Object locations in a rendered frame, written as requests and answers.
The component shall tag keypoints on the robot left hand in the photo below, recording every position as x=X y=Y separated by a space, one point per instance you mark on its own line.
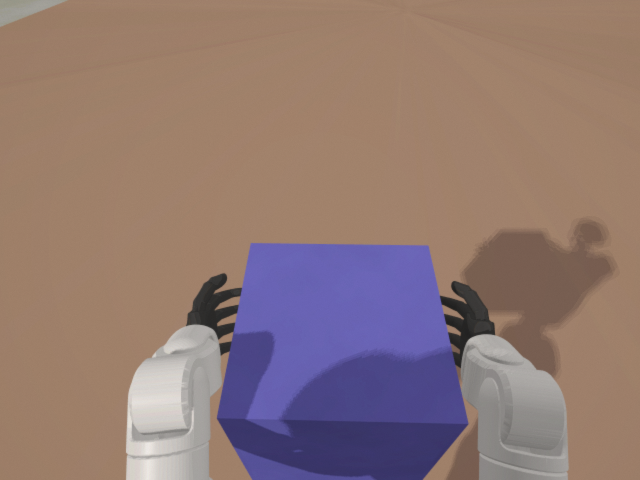
x=204 y=305

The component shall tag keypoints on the robot right hand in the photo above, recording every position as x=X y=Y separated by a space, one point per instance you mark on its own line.
x=476 y=319

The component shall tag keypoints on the robot left forearm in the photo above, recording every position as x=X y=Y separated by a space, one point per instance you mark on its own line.
x=168 y=416

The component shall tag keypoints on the robot right forearm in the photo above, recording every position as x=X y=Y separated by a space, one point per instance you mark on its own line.
x=522 y=418

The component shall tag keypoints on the carton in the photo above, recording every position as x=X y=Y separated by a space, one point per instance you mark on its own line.
x=340 y=365

